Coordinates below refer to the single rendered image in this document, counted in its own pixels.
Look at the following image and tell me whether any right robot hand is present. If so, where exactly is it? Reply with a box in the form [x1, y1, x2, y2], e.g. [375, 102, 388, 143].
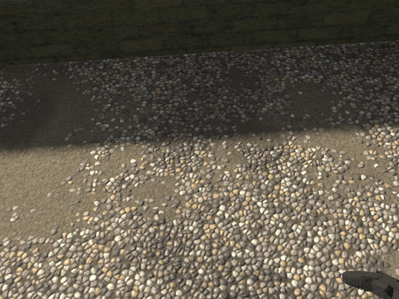
[342, 271, 399, 299]

